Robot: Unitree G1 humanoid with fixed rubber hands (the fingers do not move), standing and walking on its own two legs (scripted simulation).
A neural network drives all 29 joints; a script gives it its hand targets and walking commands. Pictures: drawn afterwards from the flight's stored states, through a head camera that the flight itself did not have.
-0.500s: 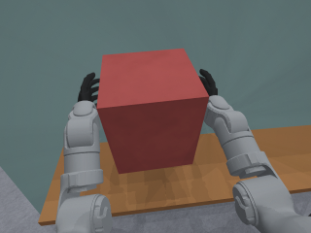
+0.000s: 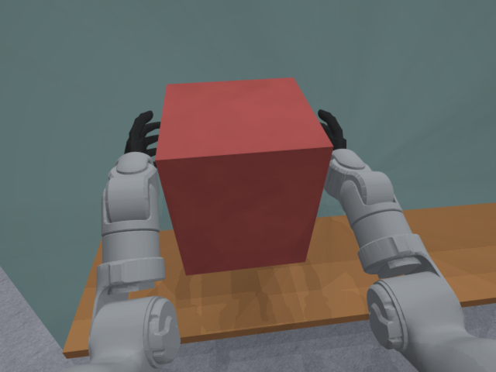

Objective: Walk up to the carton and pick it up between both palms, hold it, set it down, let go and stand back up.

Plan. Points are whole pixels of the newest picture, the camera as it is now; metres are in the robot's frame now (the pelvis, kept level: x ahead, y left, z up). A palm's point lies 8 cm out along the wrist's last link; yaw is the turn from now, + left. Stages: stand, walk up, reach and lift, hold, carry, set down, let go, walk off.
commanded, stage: hold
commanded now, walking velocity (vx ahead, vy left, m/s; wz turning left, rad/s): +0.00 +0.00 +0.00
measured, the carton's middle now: (239, 177) +0.37 +0.01 +0.19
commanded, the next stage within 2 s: none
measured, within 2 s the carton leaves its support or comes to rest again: neither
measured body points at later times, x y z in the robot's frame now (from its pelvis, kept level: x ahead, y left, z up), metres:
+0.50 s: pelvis +0.01 +0.00 +0.00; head -0.07 +0.03 +0.44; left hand +0.39 +0.17 +0.24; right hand +0.39 -0.14 +0.23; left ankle +0.05 +0.12 -0.75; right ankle -0.01 -0.12 -0.75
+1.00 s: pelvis +0.01 +0.00 +0.00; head -0.07 +0.02 +0.44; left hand +0.38 +0.16 +0.24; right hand +0.38 -0.15 +0.23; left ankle +0.05 +0.12 -0.75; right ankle -0.01 -0.12 -0.75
